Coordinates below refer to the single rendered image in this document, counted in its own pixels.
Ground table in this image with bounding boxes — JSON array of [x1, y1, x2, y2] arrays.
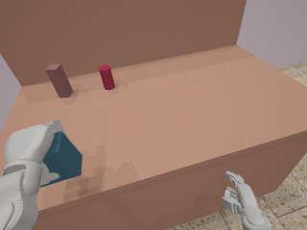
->
[[0, 0, 307, 230]]

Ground sponge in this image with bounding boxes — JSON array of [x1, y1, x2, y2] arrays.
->
[[39, 131, 83, 188]]

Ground robot left forearm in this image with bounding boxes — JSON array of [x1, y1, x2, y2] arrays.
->
[[0, 160, 43, 230]]

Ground robot right forearm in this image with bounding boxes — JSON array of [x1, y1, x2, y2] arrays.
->
[[241, 206, 272, 230]]

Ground right robot hand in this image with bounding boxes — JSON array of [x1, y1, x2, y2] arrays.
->
[[222, 171, 259, 215]]

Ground left robot hand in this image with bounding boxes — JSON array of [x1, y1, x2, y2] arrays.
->
[[4, 120, 66, 186]]

